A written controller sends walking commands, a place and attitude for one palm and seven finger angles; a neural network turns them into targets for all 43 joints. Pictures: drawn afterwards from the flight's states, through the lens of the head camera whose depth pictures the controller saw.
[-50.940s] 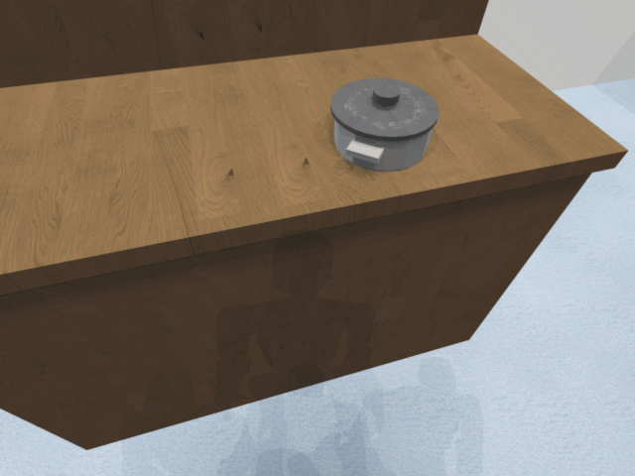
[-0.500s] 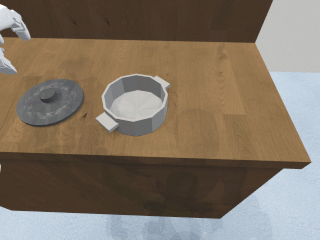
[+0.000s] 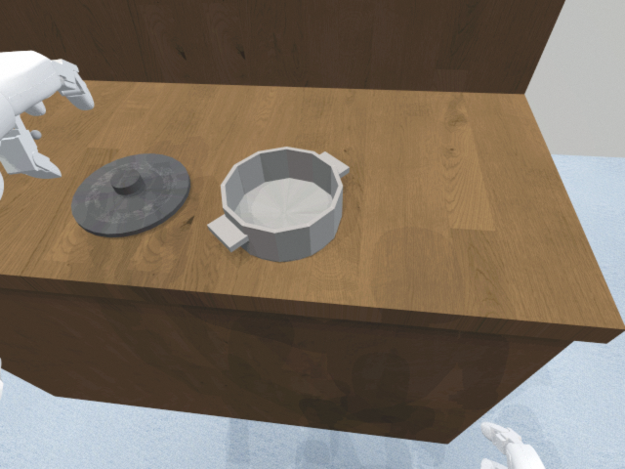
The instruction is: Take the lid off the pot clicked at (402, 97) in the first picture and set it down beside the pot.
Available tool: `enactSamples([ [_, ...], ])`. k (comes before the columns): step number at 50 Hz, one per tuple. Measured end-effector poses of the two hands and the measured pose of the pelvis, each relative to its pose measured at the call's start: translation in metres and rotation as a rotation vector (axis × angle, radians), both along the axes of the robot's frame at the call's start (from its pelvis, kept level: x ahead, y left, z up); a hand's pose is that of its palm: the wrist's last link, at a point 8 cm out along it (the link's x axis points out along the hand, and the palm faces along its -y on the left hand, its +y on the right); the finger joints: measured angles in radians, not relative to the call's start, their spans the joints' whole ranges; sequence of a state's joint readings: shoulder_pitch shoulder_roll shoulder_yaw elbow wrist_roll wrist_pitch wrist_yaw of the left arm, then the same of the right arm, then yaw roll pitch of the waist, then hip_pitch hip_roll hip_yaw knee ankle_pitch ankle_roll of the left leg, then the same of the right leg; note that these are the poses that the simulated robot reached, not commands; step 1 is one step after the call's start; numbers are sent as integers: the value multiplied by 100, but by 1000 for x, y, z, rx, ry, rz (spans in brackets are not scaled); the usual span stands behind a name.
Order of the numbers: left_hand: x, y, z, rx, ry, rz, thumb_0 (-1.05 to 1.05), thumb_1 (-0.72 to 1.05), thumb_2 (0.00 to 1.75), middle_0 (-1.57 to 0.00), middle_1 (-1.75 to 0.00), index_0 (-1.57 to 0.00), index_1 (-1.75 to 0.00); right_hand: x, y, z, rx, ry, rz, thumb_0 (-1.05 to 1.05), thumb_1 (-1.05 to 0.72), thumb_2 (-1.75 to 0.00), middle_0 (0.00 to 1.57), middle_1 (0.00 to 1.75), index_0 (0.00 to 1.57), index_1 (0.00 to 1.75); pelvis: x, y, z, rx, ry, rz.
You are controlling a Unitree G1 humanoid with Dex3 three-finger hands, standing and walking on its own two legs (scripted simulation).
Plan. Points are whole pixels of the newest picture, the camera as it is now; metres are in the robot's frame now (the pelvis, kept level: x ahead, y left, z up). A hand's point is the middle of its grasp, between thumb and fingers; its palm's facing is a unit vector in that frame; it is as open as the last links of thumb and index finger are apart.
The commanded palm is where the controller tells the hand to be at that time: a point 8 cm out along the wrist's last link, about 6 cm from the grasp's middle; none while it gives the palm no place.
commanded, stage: draw the hand back to the body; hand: left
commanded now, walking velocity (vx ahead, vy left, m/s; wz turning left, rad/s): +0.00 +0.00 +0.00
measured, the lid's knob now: (127, 181) +0.49 +0.30 +0.09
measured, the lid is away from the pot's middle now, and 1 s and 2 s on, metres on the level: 0.25 0.25 0.25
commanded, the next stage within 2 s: step back with the hand held close in 1.80 s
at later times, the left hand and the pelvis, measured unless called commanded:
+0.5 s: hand (44, 104) +0.36 +0.24 +0.30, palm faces +0.47 -0.86 -0.20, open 10.2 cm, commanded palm +0.31 +0.28 +0.29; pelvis +0.02 -0.03 +0.00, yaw -2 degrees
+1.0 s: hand (6, 169) +0.29 +0.23 +0.29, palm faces +0.49 -0.85 -0.18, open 7.8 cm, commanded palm +0.24 +0.27 +0.28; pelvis +0.01 -0.03 +0.00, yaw -2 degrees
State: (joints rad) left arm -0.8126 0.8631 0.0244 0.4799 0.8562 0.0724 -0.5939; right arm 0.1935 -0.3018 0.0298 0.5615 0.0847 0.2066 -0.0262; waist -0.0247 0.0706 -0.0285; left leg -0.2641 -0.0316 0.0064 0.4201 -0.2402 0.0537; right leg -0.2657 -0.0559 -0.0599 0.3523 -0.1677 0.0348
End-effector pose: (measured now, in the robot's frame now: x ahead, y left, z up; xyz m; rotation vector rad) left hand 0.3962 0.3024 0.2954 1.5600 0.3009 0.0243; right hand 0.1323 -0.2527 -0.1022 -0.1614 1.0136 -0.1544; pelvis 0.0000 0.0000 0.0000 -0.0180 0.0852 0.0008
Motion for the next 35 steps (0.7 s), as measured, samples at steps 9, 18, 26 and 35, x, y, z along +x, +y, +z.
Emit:
enactSamples([
  [9,-31,-20,-3,-870,-628,-230,0,-11,86,-48,-66,-47,-66,13,13,14,-8,-139,65,1,-91,-90,20,30,20,30,1,-11,1,4,-80,-20],
  [18,-50,-21,-2,-1115,-967,-195,0,-2,87,-45,-62,-44,-63,4,-6,11,-40,-159,22,1,-91,-90,21,30,20,30,13,-22,1,0,-107,-38],
  [26,-76,-23,3,-1079,-1032,-209,0,15,87,-40,-56,-39,-57,9,-26,6,-54,-151,7,1,-91,-90,20,30,20,30,21,-26,0,1,-107,-37],
  [35,-105,-25,-2,-1070,-1053,-200,0,37,88,-34,-48,-34,-49,37,-22,14,-47,-227,41,1,-91,-90,20,30,20,30,18,-29,-1,2,-121,-29],
])
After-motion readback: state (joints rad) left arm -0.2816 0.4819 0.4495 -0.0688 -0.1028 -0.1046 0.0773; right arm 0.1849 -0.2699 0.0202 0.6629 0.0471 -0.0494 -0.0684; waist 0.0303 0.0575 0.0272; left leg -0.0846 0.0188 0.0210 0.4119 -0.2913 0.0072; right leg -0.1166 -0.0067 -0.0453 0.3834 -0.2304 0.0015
